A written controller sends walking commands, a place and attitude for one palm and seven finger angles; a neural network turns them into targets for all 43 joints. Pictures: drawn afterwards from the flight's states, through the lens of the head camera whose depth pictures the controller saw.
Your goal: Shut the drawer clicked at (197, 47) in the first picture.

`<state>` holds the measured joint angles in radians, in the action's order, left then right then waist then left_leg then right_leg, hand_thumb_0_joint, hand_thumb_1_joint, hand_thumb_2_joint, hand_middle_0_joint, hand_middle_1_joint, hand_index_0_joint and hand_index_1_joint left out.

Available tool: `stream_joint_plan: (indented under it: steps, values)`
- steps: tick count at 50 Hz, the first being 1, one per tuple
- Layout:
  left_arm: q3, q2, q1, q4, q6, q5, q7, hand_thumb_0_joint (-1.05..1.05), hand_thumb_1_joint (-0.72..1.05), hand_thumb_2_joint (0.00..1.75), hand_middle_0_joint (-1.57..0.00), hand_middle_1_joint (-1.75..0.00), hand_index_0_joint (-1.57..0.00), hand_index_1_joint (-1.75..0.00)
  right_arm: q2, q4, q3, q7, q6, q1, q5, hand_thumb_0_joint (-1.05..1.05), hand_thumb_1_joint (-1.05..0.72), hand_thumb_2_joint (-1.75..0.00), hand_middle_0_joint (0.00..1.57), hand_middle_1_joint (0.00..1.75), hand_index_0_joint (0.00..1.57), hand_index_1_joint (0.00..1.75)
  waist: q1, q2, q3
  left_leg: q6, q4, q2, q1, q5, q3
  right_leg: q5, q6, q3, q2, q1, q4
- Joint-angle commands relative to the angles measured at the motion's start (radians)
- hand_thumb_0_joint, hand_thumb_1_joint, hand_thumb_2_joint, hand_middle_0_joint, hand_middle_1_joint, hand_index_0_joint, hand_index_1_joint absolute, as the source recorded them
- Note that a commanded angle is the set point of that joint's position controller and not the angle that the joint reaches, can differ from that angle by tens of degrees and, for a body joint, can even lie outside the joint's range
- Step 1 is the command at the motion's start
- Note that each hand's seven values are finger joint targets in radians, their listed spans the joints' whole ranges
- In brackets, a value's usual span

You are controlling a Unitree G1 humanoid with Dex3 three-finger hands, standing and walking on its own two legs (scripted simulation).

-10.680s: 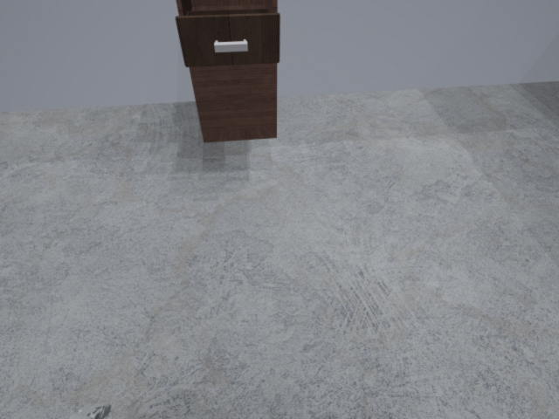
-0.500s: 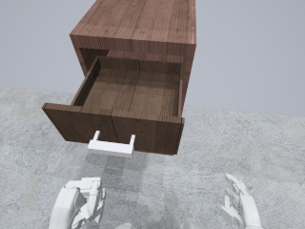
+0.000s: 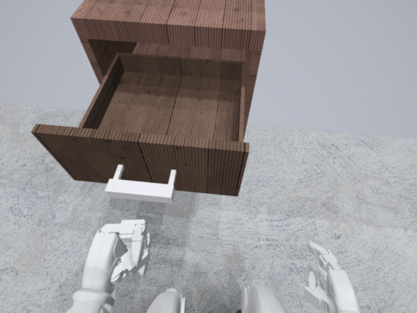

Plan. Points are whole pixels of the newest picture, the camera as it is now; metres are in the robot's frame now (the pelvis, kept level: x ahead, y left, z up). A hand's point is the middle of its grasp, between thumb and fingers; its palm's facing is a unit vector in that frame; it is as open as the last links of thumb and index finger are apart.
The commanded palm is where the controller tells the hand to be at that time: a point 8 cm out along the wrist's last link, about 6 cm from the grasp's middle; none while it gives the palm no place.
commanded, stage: bring the fist close to the handle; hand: left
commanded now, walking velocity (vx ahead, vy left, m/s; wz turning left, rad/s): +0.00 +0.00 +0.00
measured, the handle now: (143, 181) +0.36 +0.15 +0.02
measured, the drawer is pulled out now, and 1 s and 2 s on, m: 0.29 0.29 0.19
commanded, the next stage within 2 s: push the drawer shut in 0.66 s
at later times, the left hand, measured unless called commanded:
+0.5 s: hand (150, 239) +0.25 +0.11 +0.02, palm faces -0.11 -0.99 -0.03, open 3.3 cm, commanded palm +0.23 +0.17 +0.02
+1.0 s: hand (155, 229) +0.27 +0.11 +0.02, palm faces -0.14 -0.99 -0.04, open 3.3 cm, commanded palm +0.26 +0.16 +0.02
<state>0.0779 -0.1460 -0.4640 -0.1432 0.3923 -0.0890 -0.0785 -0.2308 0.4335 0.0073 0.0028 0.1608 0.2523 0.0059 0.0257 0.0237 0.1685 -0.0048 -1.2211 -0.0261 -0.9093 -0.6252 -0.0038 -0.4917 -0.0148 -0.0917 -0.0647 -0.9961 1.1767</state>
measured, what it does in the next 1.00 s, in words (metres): stands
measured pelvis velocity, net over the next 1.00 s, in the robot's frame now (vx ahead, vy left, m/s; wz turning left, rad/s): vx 0.00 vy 0.01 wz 0.01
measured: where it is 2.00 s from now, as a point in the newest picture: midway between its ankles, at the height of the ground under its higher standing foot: outside the picture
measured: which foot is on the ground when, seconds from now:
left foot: down 0.00-1.00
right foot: down 0.00-1.00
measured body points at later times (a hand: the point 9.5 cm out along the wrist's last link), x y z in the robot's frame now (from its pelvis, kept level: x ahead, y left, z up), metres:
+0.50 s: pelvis +0.00 +0.00 -0.01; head +0.09 +0.00 +0.42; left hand +0.25 +0.17 +0.03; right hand +0.18 -0.23 -0.10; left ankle -0.02 +0.12 -0.64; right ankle +0.04 -0.12 -0.64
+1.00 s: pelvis +0.00 +0.01 -0.02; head +0.10 +0.01 +0.42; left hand +0.27 +0.16 +0.02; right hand +0.18 -0.23 -0.10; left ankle -0.02 +0.12 -0.64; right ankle +0.04 -0.12 -0.64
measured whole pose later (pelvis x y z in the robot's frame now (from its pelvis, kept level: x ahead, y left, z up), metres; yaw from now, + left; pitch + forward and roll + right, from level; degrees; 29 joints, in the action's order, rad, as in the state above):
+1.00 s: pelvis +0.00 +0.01 -0.02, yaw +0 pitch +22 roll -2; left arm 0.08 -0.16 -0.20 0.02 0.37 -0.08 -0.06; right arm -0.24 0.45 0.02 0.00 0.10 0.21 0.00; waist 0.03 0.03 0.18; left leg 0.00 -1.31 -0.02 -1.04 -0.65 -0.01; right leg -0.51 -0.01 -0.10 -0.08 -1.12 1.25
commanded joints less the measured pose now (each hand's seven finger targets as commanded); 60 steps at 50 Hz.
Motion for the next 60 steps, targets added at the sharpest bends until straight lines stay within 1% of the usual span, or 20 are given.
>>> stream_joint_plan:
  steps: [1, 3, 4, 8, 13, 16, 18, 20, 25, 28, 32, 36, 38, 42, 48, 53, 54, 56, 58, 60]
  values:
    - [-0.054, -0.065, 0.077, -0.177, 0.075, -0.013, -0.002, 0.00, 0.90, 0.90, -1.40, -1.60, -1.40, -1.60, -0.119, -0.153, -0.047, 0.014, 0.055, -0.048, -0.001, 0.00, -0.90, -0.90, 0.20, 0.30, 0.20, 0.30, 0.014, -0.036, 0.216, 0.020, 0.148, 0.037, -0.019, 0.288, -0.013, 0.164, -0.015, 0.061, 0.038, 0.255, -0.144]
    - [-0.065, -0.065, 0.096, -0.167, 0.078, -0.020, -0.008, 0.00, 0.90, 0.90, -1.40, -1.60, -1.40, -1.60, -0.120, -0.148, -0.049, 0.012, 0.052, -0.046, 0.001, 0.00, -0.90, -0.90, 0.20, 0.30, 0.20, 0.30, 0.009, -0.024, 0.246, 0.018, 0.140, 0.039, -0.023, 0.292, -0.010, 0.175, -0.015, 0.064, 0.035, 0.259, -0.135]
    - [-0.045, -0.048, 0.110, -0.159, 0.075, -0.024, -0.013, 0.00, 0.90, 0.90, -1.40, -1.60, -1.40, -1.60, -0.120, -0.149, -0.047, 0.011, 0.051, -0.048, 0.000, 0.00, -0.90, -0.90, 0.20, 0.30, 0.20, 0.30, 0.014, -0.020, 0.249, 0.020, 0.133, 0.040, -0.026, 0.288, -0.008, 0.174, -0.013, 0.066, 0.035, 0.251, -0.135]
    - [-0.056, -0.057, 0.196, -0.105, 0.068, -0.024, -0.015, 0.00, 0.90, 0.90, -1.40, -1.60, -1.40, -1.60, -0.127, -0.134, -0.047, 0.011, 0.045, -0.046, -0.001, 0.00, -0.90, -0.90, 0.20, 0.30, 0.20, 0.30, 0.025, -0.036, 0.258, 0.021, 0.111, 0.040, -0.055, 0.286, -0.013, 0.176, -0.012, 0.066, 0.034, 0.231, -0.115]
    - [-0.060, -0.053, 0.226, -0.063, 0.067, -0.026, -0.017, 0.00, 0.90, 0.90, -1.40, -1.60, -1.40, -1.60, -0.130, -0.129, -0.050, 0.008, 0.036, -0.047, -0.001, 0.00, -0.90, -0.90, 0.20, 0.30, 0.20, 0.30, 0.017, -0.034, 0.300, 0.021, 0.096, 0.041, -0.058, 0.322, -0.013, 0.225, -0.014, 0.061, 0.033, 0.226, -0.086]
    - [-0.088, -0.083, 0.199, -0.103, 0.064, -0.034, -0.013, 0.00, 0.90, 0.90, -1.40, -1.60, -1.40, -1.60, -0.129, -0.140, -0.052, 0.004, 0.027, -0.050, 0.001, 0.00, -0.90, -0.90, 0.20, 0.30, 0.20, 0.30, -0.002, -0.025, 0.346, 0.021, 0.106, 0.041, -0.041, 0.345, -0.010, 0.249, -0.015, 0.063, 0.032, 0.261, -0.085]
    - [-0.074, -0.068, 0.189, -0.117, 0.058, -0.037, -0.012, 0.00, 0.90, 0.90, -1.40, -1.60, -1.40, -1.60, -0.125, -0.146, -0.051, 0.001, 0.019, -0.048, 0.004, 0.00, -0.90, -0.90, 0.20, 0.30, 0.20, 0.30, 0.000, -0.024, 0.341, 0.020, 0.115, 0.042, -0.036, 0.345, -0.008, 0.255, -0.013, 0.063, 0.030, 0.272, -0.092]
    - [-0.062, -0.061, 0.213, -0.107, 0.052, -0.035, -0.009, 0.00, 0.90, 0.90, -1.40, -1.60, -1.40, -1.60, -0.127, -0.142, -0.048, 0.002, 0.013, -0.048, 0.005, 0.00, -0.90, -0.90, 0.20, 0.30, 0.20, 0.30, 0.016, -0.033, 0.295, 0.020, 0.117, 0.040, -0.050, 0.312, -0.012, 0.216, -0.012, 0.059, 0.032, 0.246, -0.101]
    - [-0.027, -0.035, 0.200, -0.111, 0.058, -0.025, -0.003, 0.00, 0.90, 0.90, -1.40, -1.60, -1.40, -1.60, -0.128, -0.146, -0.049, 0.003, 0.009, -0.045, 0.002, 0.00, -0.90, -0.90, 0.20, 0.30, 0.20, 0.30, 0.028, -0.042, 0.283, 0.021, 0.114, 0.038, -0.040, 0.304, -0.020, 0.201, -0.011, 0.048, 0.034, 0.210, -0.095]
    - [-0.048, -0.061, 0.216, -0.107, 0.068, -0.016, 0.003, 0.00, 0.90, 0.90, -1.40, -1.60, -1.40, -1.60, -0.129, -0.144, -0.048, 0.006, 0.008, -0.047, 0.000, 0.00, -0.90, -0.90, 0.20, 0.30, 0.20, 0.30, 0.023, -0.034, 0.276, 0.019, 0.113, 0.038, -0.051, 0.290, -0.023, 0.179, -0.014, 0.049, 0.034, 0.203, -0.091]
    - [-0.036, -0.049, 0.186, -0.128, 0.072, -0.013, 0.012, 0.00, 0.90, 0.90, -1.40, -1.60, -1.40, -1.60, -0.125, -0.151, -0.048, 0.004, 0.005, -0.042, -0.001, 0.00, -0.90, -0.90, 0.20, 0.30, 0.20, 0.30, 0.016, -0.011, 0.307, 0.018, 0.115, 0.038, -0.020, 0.335, -0.021, 0.217, -0.017, 0.043, 0.034, 0.206, -0.081]
    - [-0.053, -0.068, 0.173, -0.110, 0.063, -0.014, 0.014, 0.00, 0.90, 0.90, -1.40, -1.60, -1.40, -1.60, -0.126, -0.153, -0.047, 0.005, -0.002, -0.047, -0.001, 0.00, -0.90, -0.90, 0.20, 0.30, 0.20, 0.30, 0.017, -0.046, 0.289, 0.020, 0.112, 0.038, -0.048, 0.312, -0.023, 0.200, -0.016, 0.047, 0.037, 0.216, -0.088]
    - [-0.044, -0.053, 0.171, -0.120, 0.064, -0.019, 0.008, 0.00, 0.90, 0.90, -1.40, -1.60, -1.40, -1.60, -0.124, -0.157, -0.047, 0.005, -0.004, -0.050, 0.001, 0.00, -0.90, -0.90, 0.20, 0.30, 0.20, 0.30, 0.016, -0.033, 0.287, 0.019, 0.112, 0.041, -0.046, 0.302, -0.017, 0.197, -0.013, 0.050, 0.035, 0.219, -0.094]
    - [-0.012, -0.040, 0.301, -0.112, 0.067, -0.008, 0.009, 0.00, 0.90, 0.90, -1.40, -1.60, -1.40, -1.60, -0.130, -0.138, -0.043, 0.012, -0.001, -0.049, -0.001, 0.00, -0.90, -0.90, 0.20, 0.30, 0.20, 0.30, 0.046, -0.015, 0.273, 0.021, 0.104, 0.035, -0.034, 0.298, -0.030, 0.178, -0.014, 0.042, 0.037, 0.166, -0.084]
    - [-0.049, -0.068, 0.390, -0.047, 0.041, -0.010, 0.015, 0.00, 0.90, 0.90, -1.40, -1.60, -1.40, -1.60, -0.137, -0.120, -0.042, 0.013, -0.008, -0.042, -0.001, 0.00, -0.90, -0.90, 0.20, 0.30, 0.20, 0.30, 0.034, -0.007, 0.313, 0.018, 0.114, 0.038, -0.021, 0.313, -0.033, 0.188, -0.016, 0.039, 0.035, 0.186, -0.084]
    - [-0.056, -0.056, 0.433, -0.005, 0.018, -0.018, 0.023, 0.00, 0.90, 0.90, -1.40, -1.60, -1.40, -1.60, -0.136, -0.112, -0.043, 0.009, -0.020, -0.038, 0.001, 0.00, -0.90, -0.90, 0.20, 0.30, 0.20, 0.30, 0.030, -0.019, 0.344, 0.018, 0.126, 0.038, -0.002, 0.362, -0.026, 0.254, -0.013, 0.042, 0.033, 0.228, -0.090]
    - [-0.043, -0.047, 0.456, -0.019, 0.020, -0.019, 0.023, 0.00, 0.90, 0.90, -1.40, -1.60, -1.40, -1.60, -0.136, -0.114, -0.041, 0.007, -0.021, -0.041, 0.002, 0.00, -0.90, -0.90, 0.20, 0.30, 0.20, 0.30, 0.034, 0.002, 0.341, 0.017, 0.131, 0.037, 0.003, 0.357, -0.028, 0.242, -0.014, 0.039, 0.032, 0.219, -0.092]
    - [-0.039, -0.048, 0.526, 0.015, 0.025, -0.019, 0.032, 0.00, 0.90, 0.90, -1.40, -1.60, -1.40, -1.60, -0.138, -0.094, -0.039, 0.011, -0.022, -0.040, 0.001, 0.00, -0.90, -0.90, 0.20, 0.30, 0.20, 0.30, 0.061, -0.043, 0.306, 0.023, 0.122, 0.034, -0.019, 0.321, -0.032, 0.209, -0.009, 0.041, 0.034, 0.197, -0.104]
    - [-0.036, -0.045, 0.592, 0.047, 0.040, -0.016, 0.038, 0.00, 0.90, 0.90, -1.40, -1.60, -1.40, -1.60, -0.140, -0.079, -0.038, 0.013, -0.020, -0.044, -0.001, 0.00, -0.90, -0.90, 0.20, 0.30, 0.20, 0.30, 0.065, -0.026, 0.287, 0.022, 0.124, 0.036, -0.028, 0.277, -0.033, 0.158, -0.009, 0.042, 0.033, 0.171, -0.110]
    - [-0.053, -0.065, 0.653, 0.058, 0.058, -0.013, 0.040, 0.00, 0.90, 0.90, -1.40, -1.60, -1.40, -1.60, -0.144, -0.061, -0.040, 0.017, -0.017, -0.047, -0.001, 0.00, -0.90, -0.90, 0.20, 0.30, 0.20, 0.30, 0.066, -0.027, 0.307, 0.022, 0.122, 0.036, -0.024, 0.268, -0.036, 0.144, -0.010, 0.046, 0.031, 0.168, -0.107]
